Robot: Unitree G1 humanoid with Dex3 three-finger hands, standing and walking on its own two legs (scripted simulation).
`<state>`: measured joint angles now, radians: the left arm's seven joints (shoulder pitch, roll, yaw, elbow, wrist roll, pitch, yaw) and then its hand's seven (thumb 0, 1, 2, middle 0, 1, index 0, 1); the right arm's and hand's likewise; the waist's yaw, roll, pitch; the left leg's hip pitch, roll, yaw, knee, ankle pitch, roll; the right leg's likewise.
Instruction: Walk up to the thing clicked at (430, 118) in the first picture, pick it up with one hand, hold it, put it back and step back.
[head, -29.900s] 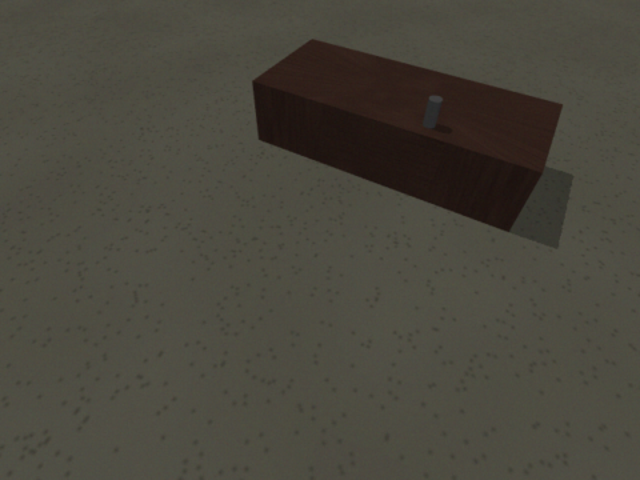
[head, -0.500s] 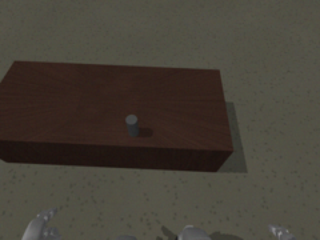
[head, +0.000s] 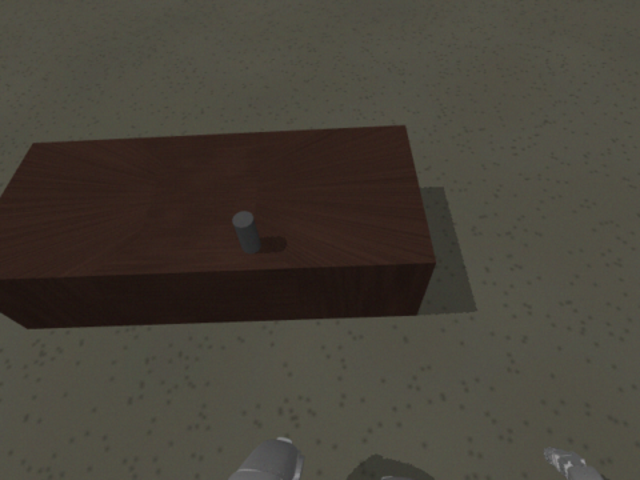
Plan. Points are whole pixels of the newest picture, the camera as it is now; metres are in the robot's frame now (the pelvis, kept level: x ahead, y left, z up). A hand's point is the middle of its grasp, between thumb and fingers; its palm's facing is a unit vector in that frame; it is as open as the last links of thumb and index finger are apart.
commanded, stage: step back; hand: left
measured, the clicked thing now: (247, 233) +0.73 +0.23 -0.37
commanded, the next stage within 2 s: none
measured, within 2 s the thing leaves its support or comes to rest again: neither
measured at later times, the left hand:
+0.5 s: hand out of the picture -0.07 +0.27 -0.15, palm faces +0.05 -0.92 -0.40, open 7.4 cm
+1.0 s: hand out of the picture -0.25 +0.29 -0.15, palm faces +0.11 -0.88 -0.46, open 7.4 cm
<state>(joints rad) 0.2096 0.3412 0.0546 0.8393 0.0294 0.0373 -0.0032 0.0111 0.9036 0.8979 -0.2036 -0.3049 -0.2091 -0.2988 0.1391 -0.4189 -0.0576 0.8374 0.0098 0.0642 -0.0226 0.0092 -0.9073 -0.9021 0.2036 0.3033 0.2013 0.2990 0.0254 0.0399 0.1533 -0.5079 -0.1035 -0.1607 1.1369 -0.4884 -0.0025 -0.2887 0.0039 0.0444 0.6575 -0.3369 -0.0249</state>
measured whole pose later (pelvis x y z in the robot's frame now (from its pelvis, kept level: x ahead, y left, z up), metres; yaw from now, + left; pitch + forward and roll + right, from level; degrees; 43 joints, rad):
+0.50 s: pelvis -0.15 -0.01 +0.00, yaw +3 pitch -2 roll +0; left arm 0.16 0.39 0.06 0.84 0.01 0.05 0.02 0.01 0.91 0.90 -0.20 -0.30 -0.21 -0.30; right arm 0.14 -0.38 -0.05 0.83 -0.04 0.05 0.00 0.01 -0.90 -0.90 0.21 0.30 0.20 0.30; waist 0.02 0.00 0.17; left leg -0.33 0.03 -0.01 0.63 -0.26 0.01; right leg -0.37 0.07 0.08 1.00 -0.53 0.01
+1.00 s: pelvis -0.32 -0.01 -0.01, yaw +7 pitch -3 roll +2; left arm 0.14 0.41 0.05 0.86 0.03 0.04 0.04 0.01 0.90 0.90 -0.20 -0.30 -0.21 -0.30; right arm 0.17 -0.39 -0.06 0.91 -0.04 0.07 0.03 0.01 -0.91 -0.90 0.20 0.30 0.20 0.30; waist 0.02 -0.02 0.16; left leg -0.27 -0.04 -0.02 0.70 -0.38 0.01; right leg -0.48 -0.06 0.04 0.84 -0.44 -0.01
